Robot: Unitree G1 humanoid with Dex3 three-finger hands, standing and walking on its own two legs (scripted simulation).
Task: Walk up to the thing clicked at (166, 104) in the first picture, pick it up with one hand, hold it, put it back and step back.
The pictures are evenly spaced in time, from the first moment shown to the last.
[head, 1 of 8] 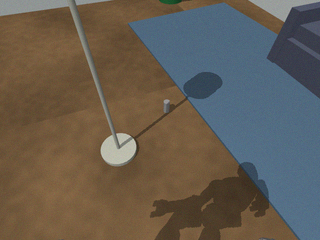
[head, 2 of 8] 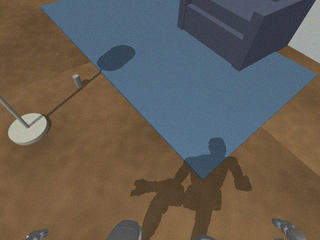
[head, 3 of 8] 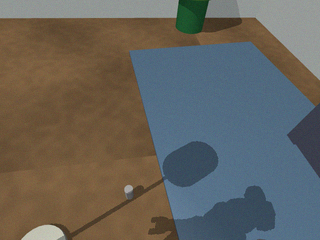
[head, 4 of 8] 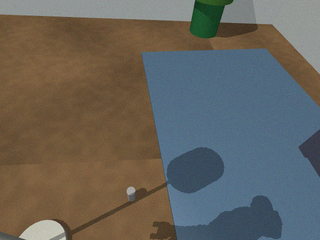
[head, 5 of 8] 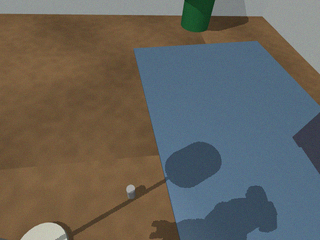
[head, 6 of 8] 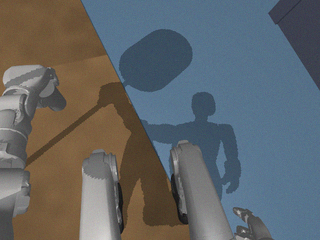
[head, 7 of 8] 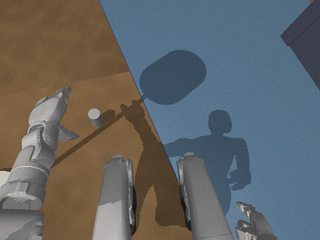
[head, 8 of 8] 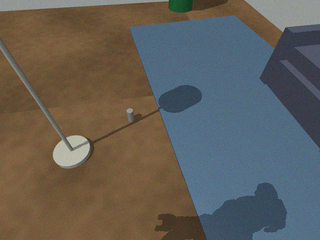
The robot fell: no
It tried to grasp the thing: yes
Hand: left
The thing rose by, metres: 0.63
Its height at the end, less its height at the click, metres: +0.00
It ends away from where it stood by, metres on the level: 0.02
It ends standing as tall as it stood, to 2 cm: yes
